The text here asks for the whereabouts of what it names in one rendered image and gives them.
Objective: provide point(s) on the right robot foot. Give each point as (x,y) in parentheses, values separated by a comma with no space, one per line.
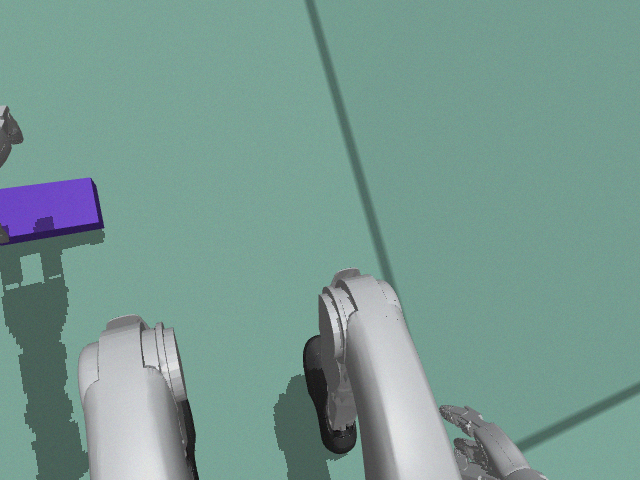
(338,442)

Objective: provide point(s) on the right robot hand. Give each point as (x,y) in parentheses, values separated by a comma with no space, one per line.
(495,456)

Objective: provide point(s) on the small box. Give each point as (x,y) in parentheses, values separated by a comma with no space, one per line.
(47,210)

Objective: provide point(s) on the left robot foot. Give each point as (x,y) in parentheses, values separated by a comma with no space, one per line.
(191,436)

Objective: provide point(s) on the left robot hand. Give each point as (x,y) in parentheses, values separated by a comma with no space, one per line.
(10,133)

